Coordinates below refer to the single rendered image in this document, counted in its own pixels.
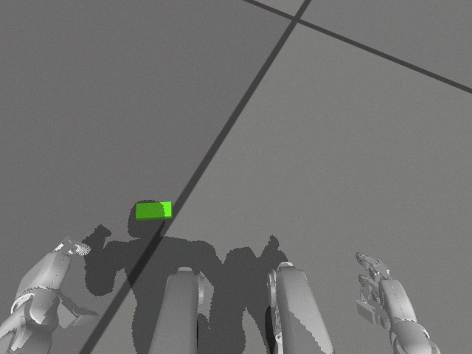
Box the left robot hand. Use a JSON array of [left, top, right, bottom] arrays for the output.
[[15, 236, 100, 329]]

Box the right robot arm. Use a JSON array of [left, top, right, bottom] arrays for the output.
[[389, 321, 440, 354]]

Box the left robot arm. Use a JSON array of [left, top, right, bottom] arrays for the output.
[[0, 288, 60, 354]]

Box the right robot hand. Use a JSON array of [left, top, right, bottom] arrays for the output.
[[355, 252, 417, 331]]

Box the small box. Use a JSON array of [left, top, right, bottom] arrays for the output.
[[136, 201, 173, 221]]

